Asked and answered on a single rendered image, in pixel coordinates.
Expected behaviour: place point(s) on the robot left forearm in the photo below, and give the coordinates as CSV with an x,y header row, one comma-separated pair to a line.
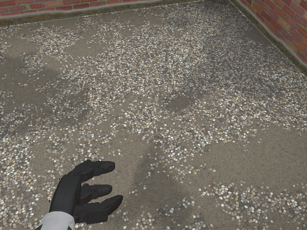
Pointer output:
x,y
57,220

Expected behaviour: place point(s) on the robot left hand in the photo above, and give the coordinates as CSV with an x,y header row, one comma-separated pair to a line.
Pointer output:
x,y
72,197

